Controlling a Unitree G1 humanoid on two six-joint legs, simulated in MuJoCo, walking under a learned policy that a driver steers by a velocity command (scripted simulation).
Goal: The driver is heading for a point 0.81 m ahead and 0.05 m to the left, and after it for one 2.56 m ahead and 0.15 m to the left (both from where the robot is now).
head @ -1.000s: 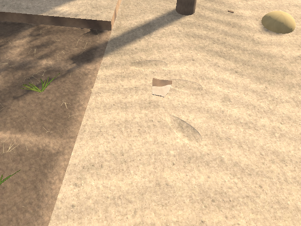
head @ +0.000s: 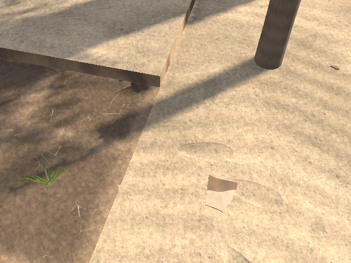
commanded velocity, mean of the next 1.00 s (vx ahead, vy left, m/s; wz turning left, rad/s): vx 0.16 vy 0.00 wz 0.38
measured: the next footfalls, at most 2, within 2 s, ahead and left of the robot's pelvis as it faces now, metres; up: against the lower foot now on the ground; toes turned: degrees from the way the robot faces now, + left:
right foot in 0.32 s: +0.36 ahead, -0.10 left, +0.00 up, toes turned +14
left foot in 0.74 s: +0.21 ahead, +0.08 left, +0.00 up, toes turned +20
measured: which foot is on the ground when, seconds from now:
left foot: down 0.00-0.32, up 0.34-0.72, down 0.74-1.00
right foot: up 0.00-0.30, down 0.32-0.74, up 0.76-0.98, down 1.00-1.00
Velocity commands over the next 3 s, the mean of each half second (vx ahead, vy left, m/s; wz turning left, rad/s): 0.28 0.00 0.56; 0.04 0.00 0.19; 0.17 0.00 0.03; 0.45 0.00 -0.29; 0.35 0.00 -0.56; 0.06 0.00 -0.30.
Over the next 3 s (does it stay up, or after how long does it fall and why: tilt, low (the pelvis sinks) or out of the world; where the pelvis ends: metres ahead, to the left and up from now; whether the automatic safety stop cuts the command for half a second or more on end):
stays up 0.75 0.09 0.01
